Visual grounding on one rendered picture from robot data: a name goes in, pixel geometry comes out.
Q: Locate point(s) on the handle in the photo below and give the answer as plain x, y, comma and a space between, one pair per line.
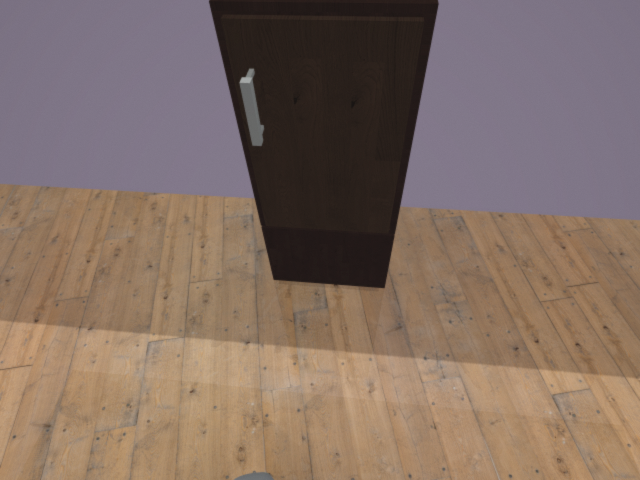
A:
251, 109

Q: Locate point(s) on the cupboard door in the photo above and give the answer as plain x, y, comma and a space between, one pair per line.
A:
333, 94

